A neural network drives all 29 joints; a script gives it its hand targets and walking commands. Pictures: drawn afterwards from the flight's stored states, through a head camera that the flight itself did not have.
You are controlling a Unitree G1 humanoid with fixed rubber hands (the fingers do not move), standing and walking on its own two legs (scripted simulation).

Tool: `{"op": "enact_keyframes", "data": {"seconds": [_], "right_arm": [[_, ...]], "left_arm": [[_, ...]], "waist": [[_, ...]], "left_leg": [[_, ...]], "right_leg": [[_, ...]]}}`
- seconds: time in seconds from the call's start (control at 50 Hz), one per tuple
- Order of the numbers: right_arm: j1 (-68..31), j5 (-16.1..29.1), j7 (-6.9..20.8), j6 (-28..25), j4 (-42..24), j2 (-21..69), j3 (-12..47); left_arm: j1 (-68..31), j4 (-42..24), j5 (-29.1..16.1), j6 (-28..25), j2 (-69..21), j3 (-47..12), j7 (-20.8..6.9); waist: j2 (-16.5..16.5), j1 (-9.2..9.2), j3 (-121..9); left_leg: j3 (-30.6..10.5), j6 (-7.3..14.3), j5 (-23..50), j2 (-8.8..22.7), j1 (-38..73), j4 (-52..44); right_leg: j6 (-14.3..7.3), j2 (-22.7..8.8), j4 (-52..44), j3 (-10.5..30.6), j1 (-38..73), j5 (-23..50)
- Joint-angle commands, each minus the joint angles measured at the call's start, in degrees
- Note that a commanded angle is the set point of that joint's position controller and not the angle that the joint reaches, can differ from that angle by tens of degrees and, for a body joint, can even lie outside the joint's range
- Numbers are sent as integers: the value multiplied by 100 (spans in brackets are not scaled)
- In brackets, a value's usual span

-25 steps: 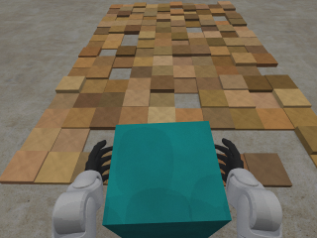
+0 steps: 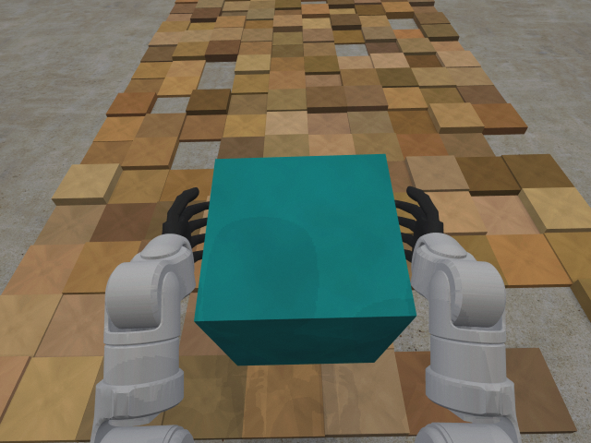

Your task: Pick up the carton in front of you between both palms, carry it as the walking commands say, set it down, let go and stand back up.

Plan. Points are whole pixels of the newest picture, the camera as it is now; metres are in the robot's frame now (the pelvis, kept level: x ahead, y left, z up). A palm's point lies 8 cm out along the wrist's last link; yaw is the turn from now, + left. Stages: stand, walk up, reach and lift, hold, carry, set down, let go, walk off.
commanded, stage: carry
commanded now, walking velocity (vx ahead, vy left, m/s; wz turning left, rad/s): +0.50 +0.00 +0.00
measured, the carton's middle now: (303, 271) +0.34 -0.01 +0.05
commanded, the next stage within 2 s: none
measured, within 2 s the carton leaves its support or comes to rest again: neither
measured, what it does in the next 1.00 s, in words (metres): climbs: right foot 0.04 m higher, then left foot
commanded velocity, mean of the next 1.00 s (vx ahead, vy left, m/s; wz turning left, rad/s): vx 0.50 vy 0.00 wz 0.00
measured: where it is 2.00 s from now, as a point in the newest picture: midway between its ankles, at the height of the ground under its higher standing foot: (303, 164)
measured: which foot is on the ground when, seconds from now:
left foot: down 0.00-0.32, up 0.34-0.60, down 0.62-1.00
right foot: up 0.00-0.24, down 0.26-0.62, up 0.64-1.00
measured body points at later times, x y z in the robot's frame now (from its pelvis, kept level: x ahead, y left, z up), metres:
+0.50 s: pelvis +0.35 -0.09 +0.07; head +0.47 -0.09 +0.50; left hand +0.69 +0.13 +0.18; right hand +0.76 -0.17 +0.17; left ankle +0.34 +0.03 -0.57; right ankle +0.24 -0.14 -0.66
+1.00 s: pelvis +0.75 -0.09 +0.06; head +0.79 -0.10 +0.51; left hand +1.12 +0.03 +0.18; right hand +1.11 -0.28 +0.19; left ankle +0.59 -0.04 -0.65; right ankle +0.89 -0.18 -0.65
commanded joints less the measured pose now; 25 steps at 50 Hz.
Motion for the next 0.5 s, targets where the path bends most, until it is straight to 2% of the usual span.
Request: {"op": "enact_keyframes", "data": {"seconds": [0.0,0.02,0.04,0.06,0.08,0.1,0.12,0.14,0.16,0.18,0.2,0.22,0.24,0.26,0.28,0.3,0.32,0.34,0.36,0.38,0.4,0.42,0.44,0.46,0.48], "right_arm": [[-4183,1734,373,-228,-348,4243,3368],[-4439,1984,422,-262,-303,4619,3529],[-4905,2193,479,-329,-705,5045,3773],[-4941,2189,524,-347,-624,4990,3674],[-5224,2523,603,-366,-602,5191,3926],[-5180,2682,673,-441,-845,5264,3979],[-5416,2654,667,-433,-1083,5221,4003],[-5124,2685,642,-429,-937,5089,3948],[-4956,2580,600,-396,-969,4952,3883],[-4798,2492,573,-300,-691,4827,3745],[-4727,2501,586,-251,-662,4878,3886],[-4710,2401,544,-250,-1028,4725,4001],[-4662,2452,586,-212,-1217,4970,3909],[-4618,2262,564,-155,-1396,4682,3855],[-4404,2157,556,-35,-1487,4708,3859],[-4474,2315,610,-32,-1825,4800,3888],[-4252,2192,590,-5,-1664,4733,3675],[-4174,2097,555,17,-1695,4729,3427],[-3728,1682,461,58,-1379,4401,3263],[-3674,1588,399,68,-1457,4085,3202],[-3434,1229,314,42,-1388,4004,2875],[-3263,828,240,-41,-1337,3555,2716],[-3205,613,170,-18,-986,3327,2283],[-3183,445,118,-1,-1138,3434,2412],[-3121,312,62,23,-1071,3423,2305]], "left_arm": [[-3932,-139,-1304,-178,-4167,-3066,-264],[-4032,-289,-1252,-215,-4333,-2908,-290],[-4458,-385,-1281,-279,-4442,-2803,-311],[-4327,-41,-1114,-283,-4466,-2861,-300],[-4067,-25,-924,-331,-4301,-2662,-285],[-4325,-103,-908,-373,-4118,-2645,-232],[-4279,-391,-827,-424,-4283,-2745,-204],[-4399,-593,-864,-406,-4098,-2616,-194],[-4111,-657,-789,-360,-3951,-2663,-214],[-3827,-333,-638,-255,-3868,-2650,-217],[-3644,-548,-452,-233,-3613,-2563,-226],[-3548,-501,-621,-140,-3824,-2601,-287],[-3888,-1050,-880,-143,-3945,-2920,-337],[-3904,-934,-953,-108,-4095,-2911,-369],[-3508,-841,-765,-87,-3779,-2829,-337],[-3550,-1108,-893,-112,-4186,-2903,-316],[-3384,-1645,-1055,-86,-4438,-3213,-350],[-3646,-1957,-1402,-34,-4545,-3599,-400],[-3958,-2172,-1643,23,-4640,-3815,-438],[-3999,-2215,-1654,47,-4297,-3759,-448],[-4290,-2350,-2018,110,-4428,-4161,-569],[-4528,-2495,-2127,78,-4245,-4283,-621],[-4787,-2444,-2566,106,-4308,-4422,-707],[-4553,-2272,-2599,128,-4231,-4411,-783],[-4606,-2238,-2826,128,-4469,-4334,-862]], "waist": [[1320,-540,-3196],[963,-621,-2990],[522,-669,-2744],[338,-617,-2788],[409,-503,-2742],[111,-422,-2814],[189,-367,-2825],[543,-456,-2672],[680,-364,-2588],[760,-259,-2369],[861,-277,-2372],[890,-164,-2457],[406,9,-2847],[-231,474,-3042],[-2236,715,-3438],[-2463,973,-3229],[-1313,1133,-3018],[-699,1308,-3058],[-498,1417,-2719],[-713,1510,-2335],[-281,1276,-2380],[143,1116,-2430],[135,951,-2362],[-316,705,-2627],[-591,608,-2643]], "left_leg": [[-3797,1561,1587,2146,5466,-475],[-3348,1397,2052,1792,5197,-294],[-3157,1259,2209,1858,4830,-325],[-2965,1113,1776,1829,4542,-557],[-2879,903,1175,1796,4473,-500],[-2667,889,1134,1755,4107,-573],[-2515,932,1210,1820,4249,-681],[-2472,1027,1498,1834,4147,-706],[-2026,793,1330,1774,3690,-702],[-1475,720,1203,1442,3176,-683],[-1260,532,1451,1469,3031,-388],[-876,229,1800,1174,2937,180],[-552,97,1735,904,2410,642],[-425,-275,1074,534,1127,1817],[-463,-549,-637,-128,-814,3647],[-1034,-587,-2406,-274,-2108,4298],[-1088,-485,-2980,-105,-3064,4725],[-1125,-438,-3293,-100,-3721,5007],[-1074,-380,-3451,-12,-4119,4936],[-849,-274,-3697,-29,-4357,4722],[-726,-249,-3185,-46,-3697,3932],[-446,-226,-2390,-182,-2877,2881],[-604,-202,-1630,-137,-2037,1735],[-571,-212,-461,-238,-462,711],[-89,-191,454,-667,837,41]], "right_leg": [[-76,229,5818,1116,-4648,193],[-30,159,5595,1271,-5010,316],[-97,-53,5366,1426,-5091,368],[-63,-194,4914,1309,-4929,668],[-138,-334,4478,1646,-5049,381],[-92,-283,4250,1175,-4744,845],[-81,-373,3529,1324,-4786,692],[-72,-332,3104,1090,-4683,697],[-61,-602,2350,1246,-4294,1229],[27,-326,1706,908,-3684,1169],[32,-332,850,784,-3161,1623],[88,53,-55,416,-2476,2519],[45,267,-127,-153,-1156,2708],[-353,-263,-151,1042,334,2933],[-1041,-1285,-188,3226,2157,4537],[-1241,-1498,-103,3793,2946,6392],[-1146,-1404,158,3436,3543,7443],[-1059,-1356,332,3186,4047,7798],[-930,-1373,415,3046,4058,7860],[-882,-1272,450,3000,3840,8237],[-765,-1034,246,2543,3251,7369],[-654,-842,-109,2284,2615,6956],[-444,-802,-255,2005,1997,6939],[-165,-553,-244,1572,1377,6721],[-41,-251,-341,1213,466,7326]]}}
